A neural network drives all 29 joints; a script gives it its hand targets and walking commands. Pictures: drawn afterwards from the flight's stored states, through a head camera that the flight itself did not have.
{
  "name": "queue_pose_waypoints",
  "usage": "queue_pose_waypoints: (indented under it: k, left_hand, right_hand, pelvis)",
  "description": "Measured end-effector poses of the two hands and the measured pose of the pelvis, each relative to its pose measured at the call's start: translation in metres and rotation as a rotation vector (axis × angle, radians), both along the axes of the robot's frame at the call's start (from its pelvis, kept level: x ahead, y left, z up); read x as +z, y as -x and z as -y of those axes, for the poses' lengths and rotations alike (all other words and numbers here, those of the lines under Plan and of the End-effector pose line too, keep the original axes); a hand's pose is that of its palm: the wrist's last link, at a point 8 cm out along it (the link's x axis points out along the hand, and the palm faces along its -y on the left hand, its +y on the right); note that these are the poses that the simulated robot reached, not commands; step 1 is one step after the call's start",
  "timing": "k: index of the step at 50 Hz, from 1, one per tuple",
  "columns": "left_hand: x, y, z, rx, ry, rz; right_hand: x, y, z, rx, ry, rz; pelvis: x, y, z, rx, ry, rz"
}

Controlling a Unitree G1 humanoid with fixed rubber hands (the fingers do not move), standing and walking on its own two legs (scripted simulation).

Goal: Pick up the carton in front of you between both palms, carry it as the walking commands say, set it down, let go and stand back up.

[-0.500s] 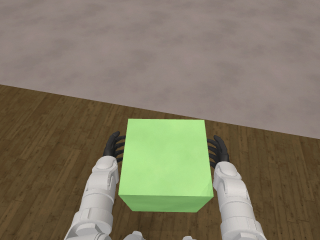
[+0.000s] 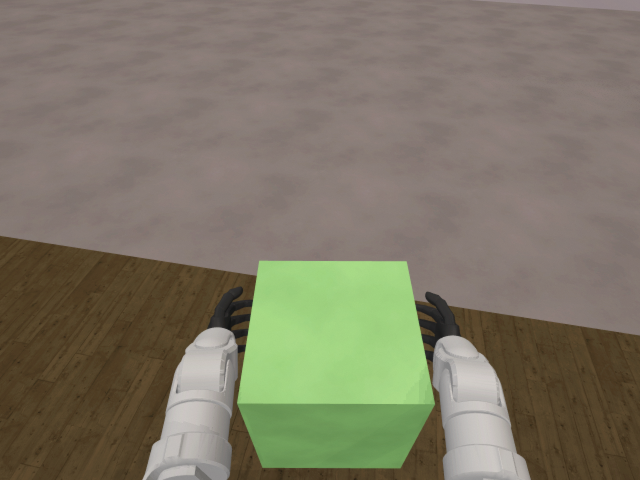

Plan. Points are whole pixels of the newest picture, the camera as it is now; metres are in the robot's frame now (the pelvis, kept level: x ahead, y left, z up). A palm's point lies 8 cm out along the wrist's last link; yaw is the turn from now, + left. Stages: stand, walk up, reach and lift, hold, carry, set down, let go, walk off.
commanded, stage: reach and lift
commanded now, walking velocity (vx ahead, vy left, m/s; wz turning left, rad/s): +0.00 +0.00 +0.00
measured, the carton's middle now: (332, 368) +0.30 +0.00 -0.05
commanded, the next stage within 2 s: hold in 0.80 s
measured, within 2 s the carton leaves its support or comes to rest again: neither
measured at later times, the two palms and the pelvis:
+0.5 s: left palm (221, 329) +0.30 +0.15 +0.03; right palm (446, 336) +0.30 -0.15 +0.04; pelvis +0.01 +0.00 +0.01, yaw +0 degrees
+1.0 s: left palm (218, 323) +0.29 +0.15 +0.06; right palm (453, 330) +0.30 -0.15 +0.06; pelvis +0.01 +0.00 +0.01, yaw +0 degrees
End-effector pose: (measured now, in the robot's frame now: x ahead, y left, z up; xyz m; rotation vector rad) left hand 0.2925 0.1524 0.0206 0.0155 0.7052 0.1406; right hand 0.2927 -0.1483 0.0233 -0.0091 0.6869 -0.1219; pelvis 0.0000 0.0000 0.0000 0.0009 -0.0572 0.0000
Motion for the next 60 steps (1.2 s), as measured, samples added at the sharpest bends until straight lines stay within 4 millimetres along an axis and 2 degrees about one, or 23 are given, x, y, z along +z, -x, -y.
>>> queue_pose_waypoints:
  k: [9,35,42,49,56,60]
  left_hand:
    - [0.005,-0.005,-0.002,-0.001,0.004,0.016]
    - [0.016,-0.008,0.0,-0.01,-0.018,0.015]
    - [0.021,-0.006,0.0,-0.009,-0.017,0.022]
    - [0.035,-0.003,0.001,-0.009,-0.012,0.051]
    - [0.033,0.001,0.001,-0.009,-0.007,0.027]
    - [0.034,-0.001,0.001,-0.008,-0.009,0.038]
  right_hand:
    - [0.005,-0.004,-0.002,-0.003,0.0,0.016]
    - [0.016,-0.009,0.0,0.017,0.02,0.015]
    - [0.021,-0.007,0.0,0.017,0.02,0.021]
    - [0.035,-0.003,0.001,0.011,0.017,0.05]
    - [0.033,0.001,0.001,0.004,0.011,0.026]
    - [0.034,0.0,0.001,0.006,0.015,0.036]
  pelvis:
    - [0.001,0.004,-0.001,0.002,0.0,0.001]
    - [0.007,-0.017,-0.001,0.0,-0.001,0.02]
    - [0.007,-0.016,0.0,0.001,-0.001,0.03]
    - [0.008,-0.014,0.0,0.0,-0.001,0.051]
    - [0.007,-0.007,-0.001,-0.002,0.0,0.066]
    - [0.004,-0.008,-0.001,-0.013,-0.002,0.012]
